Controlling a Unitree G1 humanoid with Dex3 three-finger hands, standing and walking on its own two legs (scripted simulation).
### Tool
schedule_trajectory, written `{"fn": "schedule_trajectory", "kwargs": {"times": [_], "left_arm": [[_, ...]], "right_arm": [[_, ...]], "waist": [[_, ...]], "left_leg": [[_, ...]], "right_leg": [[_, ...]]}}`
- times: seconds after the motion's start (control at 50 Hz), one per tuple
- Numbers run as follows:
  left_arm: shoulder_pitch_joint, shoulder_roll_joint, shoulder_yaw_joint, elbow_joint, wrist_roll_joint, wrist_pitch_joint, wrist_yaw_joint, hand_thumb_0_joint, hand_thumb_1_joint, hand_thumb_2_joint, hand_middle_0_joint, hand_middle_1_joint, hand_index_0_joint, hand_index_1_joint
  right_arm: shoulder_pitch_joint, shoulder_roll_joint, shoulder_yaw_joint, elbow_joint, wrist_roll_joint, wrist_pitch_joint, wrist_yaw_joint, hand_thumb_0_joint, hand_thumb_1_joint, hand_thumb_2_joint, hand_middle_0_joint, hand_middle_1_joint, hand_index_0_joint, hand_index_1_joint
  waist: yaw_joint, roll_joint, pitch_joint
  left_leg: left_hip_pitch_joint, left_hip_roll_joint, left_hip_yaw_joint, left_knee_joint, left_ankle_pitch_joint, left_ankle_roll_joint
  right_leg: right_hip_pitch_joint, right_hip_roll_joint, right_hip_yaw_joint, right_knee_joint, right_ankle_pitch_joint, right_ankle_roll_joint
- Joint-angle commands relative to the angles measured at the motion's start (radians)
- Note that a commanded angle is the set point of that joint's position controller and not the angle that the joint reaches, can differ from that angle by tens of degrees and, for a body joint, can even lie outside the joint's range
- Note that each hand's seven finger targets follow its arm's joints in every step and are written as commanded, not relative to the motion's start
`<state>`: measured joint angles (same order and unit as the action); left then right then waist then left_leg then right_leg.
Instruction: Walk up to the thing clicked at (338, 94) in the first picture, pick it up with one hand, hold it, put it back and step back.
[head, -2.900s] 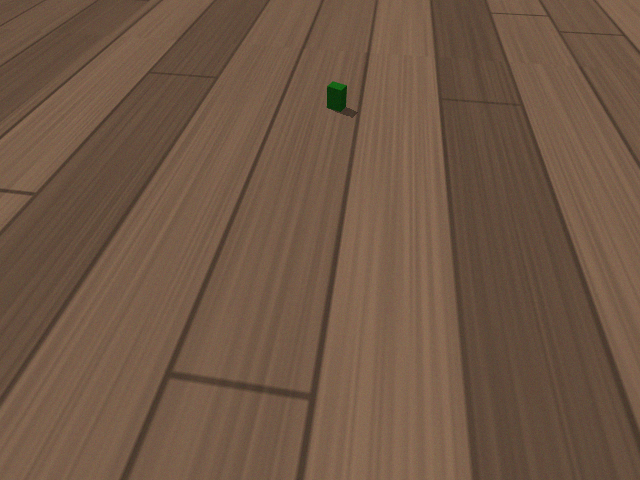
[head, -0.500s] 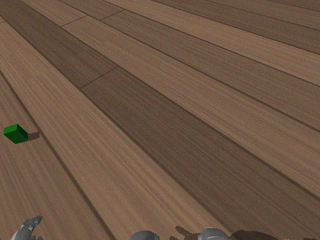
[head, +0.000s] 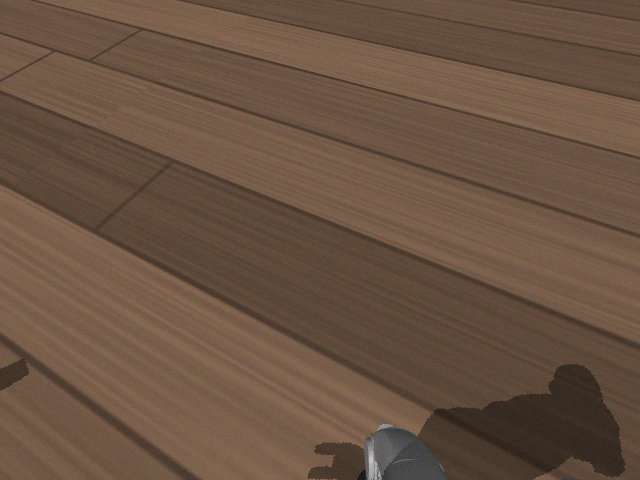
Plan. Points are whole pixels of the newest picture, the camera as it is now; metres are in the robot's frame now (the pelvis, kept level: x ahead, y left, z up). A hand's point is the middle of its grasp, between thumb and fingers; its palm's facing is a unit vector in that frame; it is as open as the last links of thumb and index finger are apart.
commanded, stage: walk up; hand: left
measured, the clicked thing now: out of the picture +0.58 +1.08 -0.68
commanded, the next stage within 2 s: none
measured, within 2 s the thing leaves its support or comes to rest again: neither
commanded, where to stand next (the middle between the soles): +0.15 +0.99 m, yaw -33 degrees
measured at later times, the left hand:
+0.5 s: hand out of the picture +0.20 +0.56 -0.14, palm faces -0.16 -0.76 -0.63, open 7.4 cm
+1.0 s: hand out of the picture +0.23 +0.80 -0.14, palm faces -0.26 -0.72 -0.64, open 7.4 cm
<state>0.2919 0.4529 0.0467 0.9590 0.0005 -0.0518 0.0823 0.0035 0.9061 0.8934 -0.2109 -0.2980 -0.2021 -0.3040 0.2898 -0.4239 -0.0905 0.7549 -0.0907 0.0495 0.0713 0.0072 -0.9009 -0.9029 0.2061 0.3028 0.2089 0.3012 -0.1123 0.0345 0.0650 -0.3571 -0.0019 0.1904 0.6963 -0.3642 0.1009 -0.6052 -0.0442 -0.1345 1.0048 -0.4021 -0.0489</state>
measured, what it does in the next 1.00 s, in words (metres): steps to the left, turning right: right foot, then left foot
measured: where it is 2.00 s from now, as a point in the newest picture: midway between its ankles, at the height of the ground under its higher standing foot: outside the picture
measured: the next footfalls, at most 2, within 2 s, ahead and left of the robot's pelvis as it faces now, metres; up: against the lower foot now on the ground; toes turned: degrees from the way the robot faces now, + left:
right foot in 0.08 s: +0.12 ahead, -0.07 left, +0.00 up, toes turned -10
left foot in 0.40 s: +0.15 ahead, +0.37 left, +0.00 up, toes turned -7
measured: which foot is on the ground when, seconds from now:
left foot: down 0.00-0.10, up 0.12-0.38, down 0.40-0.64, up 0.66-0.94, down 0.96-1.00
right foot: up 0.00-0.06, down 0.08-0.40, up 0.42-0.62, down 0.64-0.98, up 1.00-1.00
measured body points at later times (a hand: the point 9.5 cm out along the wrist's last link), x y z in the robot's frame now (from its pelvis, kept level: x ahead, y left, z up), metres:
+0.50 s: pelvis +0.06 +0.24 -0.03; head +0.10 +0.22 +0.42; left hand +0.21 +0.60 -0.10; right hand +0.13 -0.11 -0.13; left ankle +0.11 +0.38 -0.72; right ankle +0.08 +0.03 -0.67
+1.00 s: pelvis +0.08 +0.49 -0.05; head +0.12 +0.45 +0.40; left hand +0.24 +0.84 -0.10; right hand +0.11 +0.12 -0.15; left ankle +0.14 +0.63 -0.72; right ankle +0.12 +0.21 -0.71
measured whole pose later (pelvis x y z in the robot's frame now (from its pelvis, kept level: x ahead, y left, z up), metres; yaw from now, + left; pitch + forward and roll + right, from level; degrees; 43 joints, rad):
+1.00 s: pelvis +0.08 +0.49 -0.05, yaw -16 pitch -1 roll +0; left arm 0.33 0.50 0.08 0.81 0.04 -0.05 0.09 0.00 0.90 0.89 -0.22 -0.30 -0.21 -0.31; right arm 0.21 -0.51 -0.13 0.67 -0.08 0.09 0.09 0.01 -0.90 -0.90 0.20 0.30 0.21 0.30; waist 0.01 0.08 0.11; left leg -0.50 0.06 -0.01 1.03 -0.54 -0.02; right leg -0.64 -0.16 0.20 0.93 -0.37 -0.03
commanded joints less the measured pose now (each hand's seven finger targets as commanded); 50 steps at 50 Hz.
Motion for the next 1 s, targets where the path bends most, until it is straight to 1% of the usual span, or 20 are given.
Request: {"fn": "schedule_trajectory", "kwargs": {"times": [0.0, 0.04, 0.06, 0.08, 0.1, 0.22, 0.3, 0.36, 0.4, 0.42, 0.46, 0.58, 0.6, 0.62, 0.66, 0.76, 0.92, 0.94, 0.96, 0.98], "left_arm": [[0.145, 0.219, 0.080, -0.053, -0.004, -0.009, 0.028, 0.000, 0.900, 0.900, -0.200, -0.300, -0.200, -0.300], [0.368, 0.267, 0.114, -0.018, 0.000, -0.011, 0.045, 0.000, 0.900, 0.900, -0.200, -0.300, -0.200, -0.300], [0.409, 0.335, 0.143, -0.033, 0.013, -0.008, 0.060, 0.000, 0.900, 0.900, -0.200, -0.300, -0.200, -0.300], [0.290, 0.355, 0.140, -0.110, 0.014, -0.008, 0.066, 0.000, 0.900, 0.900, -0.200, -0.300, -0.200, -0.300], [0.160, 0.368, 0.140, -0.164, 0.001, -0.014, 0.074, 0.000, 0.900, 0.900, -0.200, -0.300, -0.200, -0.300], [-0.018, 0.341, 0.123, -0.211, 0.041, -0.034, 0.048, 0.000, 0.900, 0.900, -0.200, -0.300, -0.200, -0.300], [0.019, 0.407, 0.147, -0.210, 0.055, -0.038, 0.032, 0.000, 0.900, 0.900, -0.200, -0.300, -0.200, -0.300], [-0.021, 0.348, 0.121, -0.217, 0.045, -0.028, 0.027, 0.000, 0.900, 0.900, -0.200, -0.300, -0.200, -0.300], [-0.064, 0.189, 0.071, -0.249, 0.021, -0.025, 0.052, 0.000, 0.900, 0.900, -0.200, -0.300, -0.200, -0.300], [-0.064, 0.219, 0.061, -0.228, 0.017, -0.033, 0.078, 0.000, 0.900, 0.900, -0.200, -0.300, -0.200, -0.300], [-0.007, 0.250, 0.076, -0.154, -0.007, -0.041, 0.059, 0.000, 0.900, 0.900, -0.200, -0.300, -0.200, -0.300], [0.317, 0.202, 0.085, -0.076, -0.011, -0.041, 0.040, 0.000, 0.900, 0.900, -0.200, -0.300, -0.200, -0.300], [0.355, 0.260, 0.108, -0.082, 0.010, -0.045, 0.053, 0.000, 0.900, 0.900, -0.200, -0.300, -0.200, -0.300], [0.354, 0.339, 0.131, -0.123, 0.035, -0.046, 0.062, 0.000, 0.900, 0.900, -0.200, -0.300, -0.200, -0.300], [0.213, 0.385, 0.129, -0.199, 0.018, -0.039, 0.073, 0.000, 0.900, 0.900, -0.200, -0.300, -0.200, -0.300], [0.057, 0.333, 0.121, -0.238, 0.039, -0.038, 0.049, 0.000, 0.900, 0.900, -0.200, -0.300, -0.200, -0.300], [0.030, 0.373, 0.133, -0.224, 0.040, -0.021, 0.030, 0.000, 0.900, 0.900, -0.200, -0.300, -0.200, -0.300], [0.032, 0.310, 0.113, -0.221, 0.039, -0.013, 0.035, 0.000, 0.900, 0.900, -0.200, -0.300, -0.200, -0.300], [0.010, 0.200, 0.081, -0.230, 0.027, -0.010, 0.045, 0.000, 0.900, 0.900, -0.200, -0.300, -0.200, -0.300], [-0.079, 0.231, 0.079, -0.241, 0.020, -0.016, 0.073, 0.000, 0.900, 0.900, -0.200, -0.300, -0.200, -0.300]], "right_arm": [[-0.115, -0.212, -0.074, -0.161, 0.002, -0.023, -0.012, 0.000, -0.900, -0.900, 0.200, 0.300, 0.200, 0.300], [-0.215, -0.212, -0.072, -0.220, 0.018, -0.025, -0.011, 0.000, -0.900, -0.900, 0.200, 0.300, 0.200, 0.300], [-0.170, -0.162, -0.058, -0.231, 0.026, -0.028, -0.012, 0.000, -0.900, -0.900, 0.200, 0.300, 0.200, 0.300], [-0.067, -0.149, -0.052, -0.216, 0.018, -0.020, -0.018, 0.000, -0.900, -0.900, 0.200, 0.300, 0.200, 0.300], [-0.059, -0.250, -0.091, -0.200, 0.018, 0.003, -0.030, 0.000, -0.900, -0.900, 0.200, 0.300, 0.200, 0.300], [-0.022, -0.224, -0.085, -0.120, 0.019, 0.027, 0.031, 0.000, -0.900, -0.900, 0.200, 0.300, 0.200, 0.300], [-0.078, -0.228, -0.094, -0.132, 0.021, 0.027, 0.047, 0.000, -0.900, -0.900, 0.200, 0.300, 0.200, 0.300], [0.091, -0.237, -0.117, -0.076, 0.012, 0.007, 0.028, 0.000, -0.900, -0.900, 0.200, 0.300, 0.200, 0.300], [0.095, -0.411, -0.141, -0.105, -0.001, -0.016, 0.001, 0.000, -0.900, -0.900, 0.200, 0.300, 0.200, 0.300], [-0.004, -0.441, -0.148, -0.121, 0.017, -0.017, -0.010, 0.000, -0.900, -0.900, 0.200, 0.300, 0.200, 0.300], [-0.066, -0.288, -0.110, -0.158, 0.006, -0.019, -0.023, 0.000, -0.900, -0.900, 0.200, 0.300, 0.200, 0.300], [-0.234, -0.217, -0.065, -0.241, 0.007, 0.008, -0.023, 0.000, -0.900, -0.900, 0.200, 0.300, 0.200, 0.300], [-0.189, -0.174, -0.049, -0.239, 0.020, 0.010, -0.020, 0.000, -0.900, -0.900, 0.200, 0.300, 0.200, 0.300], [-0.104, -0.133, -0.034, -0.248, 0.026, 0.010, -0.018, 0.000, -0.900, -0.900, 0.200, 0.300, 0.200, 0.300], [-0.072, -0.217, -0.067, -0.227, 0.019, 0.040, -0.036, 0.000, -0.900, -0.900, 0.200, 0.300, 0.200, 0.300], [-0.044, -0.246, -0.092, -0.168, 0.014, 0.041, 0.004, 0.000, -0.900, -0.900, 0.200, 0.300, 0.200, 0.300], [0.056, -0.232, -0.100, -0.126, 0.025, 0.028, 0.014, 0.000, -0.900, -0.900, 0.200, 0.300, 0.200, 0.300], [0.134, -0.256, -0.113, -0.101, 0.014, 0.022, 0.010, 0.000, -0.900, -0.900, 0.200, 0.300, 0.200, 0.300], [0.170, -0.356, -0.133, -0.114, -0.006, 0.013, -0.005, 0.000, -0.900, -0.900, 0.200, 0.300, 0.200, 0.300], [0.042, -0.440, -0.138, -0.133, 0.022, 0.010, -0.019, 0.000, -0.900, -0.900, 0.200, 0.300, 0.200, 0.300]], "waist": [[0.079, 0.096, -0.099], [0.237, -0.009, -0.175], [0.273, -0.209, -0.178], [0.171, -0.192, -0.189], [0.139, -0.103, -0.175], [0.048, -0.157, -0.039], [0.087, -0.204, -0.044], [-0.009, -0.082, -0.116], [-0.058, 0.405, -0.041], [-0.016, 0.381, -0.045], [0.004, 0.151, -0.039], [0.180, 0.147, -0.147], [0.209, 0.040, -0.163], [0.187, -0.132, -0.203], [0.129, 0.007, -0.188], [0.072, -0.120, -0.055], [0.053, -0.184, -0.123], [0.001, -0.040, -0.147], [-0.040, 0.292, -0.085], [-0.034, 0.376, -0.024]], "left_leg": [[0.034, 0.245, -0.264, -0.176, 0.401, 0.034], [-0.148, 0.125, -0.068, 0.159, 0.699, -0.128], [-0.430, 0.050, -0.110, 0.422, 0.240, -0.189], [-0.530, 0.055, -0.244, 0.614, -0.204, -0.220], [-0.497, 0.077, -0.377, 0.804, -0.211, -0.220], [-0.231, 0.113, -0.293, 0.498, 0.007, -0.111], [-0.107, 0.095, -0.199, 0.297, -0.083, -0.090], [0.131, 0.020, -0.137, 0.026, -0.048, -0.078], [0.154, 0.304, -0.687, -0.305, 0.058, 0.038], [0.079, 0.378, -0.841, -0.351, 0.050, 0.164], [0.085, 0.293, -0.573, -0.148, 0.316, 0.183], [-0.123, 0.151, -0.251, 0.142, 0.515, 0.084], [-0.242, 0.089, -0.195, 0.305, 0.453, 0.019], [-0.474, 0.035, -0.219, 0.454, -0.117, -0.054], [-0.472, 0.077, -0.336, 0.685, -0.236, -0.079], [-0.278, 0.103, -0.302, 0.645, -0.052, -0.091], [0.013, 0.034, -0.145, 0.140, -0.115, -0.062], [0.140, 0.024, -0.197, 0.007, -0.138, -0.037], [0.127, 0.242, -0.567, -0.208, -0.097, 0.029], [-0.024, 0.349, -0.819, -0.343, -0.091, 0.143]], "right_leg": [[0.185, -0.035, 0.054, -0.186, 0.082, -0.024], [0.595, -0.013, 0.028, -0.483, 0.273, -0.067], [0.774, -0.180, 0.317, -0.532, 0.216, -0.154], [0.730, -0.440, 0.662, -0.587, 0.148, -0.256], [0.546, -0.547, 0.829, -0.643, 0.134, -0.368], [0.132, -0.191, 0.261, -0.548, -0.006, -0.142], [0.040, -0.204, 0.300, -0.522, -0.110, -0.165], [-0.041, -0.128, 0.214, -0.241, 0.052, -0.088], [-0.362, 0.172, 0.107, 0.216, -0.286, 0.002], [-0.313, 0.079, 0.211, 0.296, -0.263, -0.030], [-0.250, 0.047, 0.172, 0.292, -0.153, -0.002], [0.384, 0.009, 0.065, -0.372, 0.208, -0.029], [0.544, -0.017, 0.174, -0.455, 0.240, -0.025], [0.718, -0.246, 0.541, -0.467, 0.342, -0.115], [0.504, -0.485, 0.841, -0.598, 0.134, -0.265], [0.109, -0.232, 0.444, -0.529, -0.091, -0.176], [0.011, -0.165, 0.357, -0.372, -0.013, -0.124], [-0.096, -0.058, 0.244, -0.158, -0.047, -0.065], [-0.302, 0.145, 0.085, 0.172, -0.214, -0.001], [-0.313, 0.127, 0.193, 0.277, -0.262, -0.015]]}}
